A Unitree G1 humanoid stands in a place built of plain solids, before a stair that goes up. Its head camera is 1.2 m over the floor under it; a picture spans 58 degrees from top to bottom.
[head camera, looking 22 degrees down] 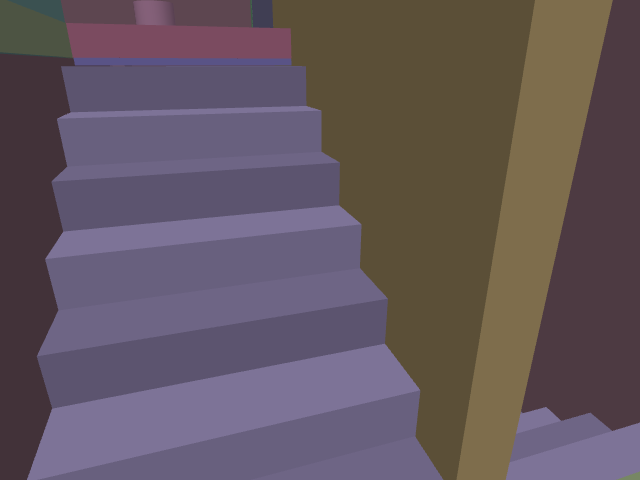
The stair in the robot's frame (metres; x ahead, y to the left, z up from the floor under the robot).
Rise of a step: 0.17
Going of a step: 0.24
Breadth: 0.98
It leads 17 degrees to the left of straight ahead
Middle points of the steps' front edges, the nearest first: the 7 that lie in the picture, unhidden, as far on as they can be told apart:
0.84 0.18 0.34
1.06 0.25 0.51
1.28 0.32 0.68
1.50 0.39 0.86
1.73 0.46 1.03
1.95 0.53 1.20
2.20 0.61 1.37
